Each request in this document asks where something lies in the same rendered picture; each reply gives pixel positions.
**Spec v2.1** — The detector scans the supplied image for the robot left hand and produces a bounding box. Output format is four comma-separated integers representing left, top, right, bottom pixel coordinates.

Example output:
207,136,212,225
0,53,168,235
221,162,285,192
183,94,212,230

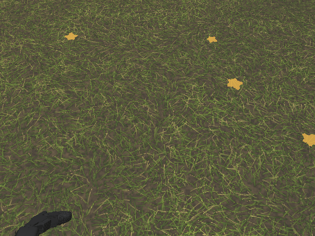
15,210,72,236

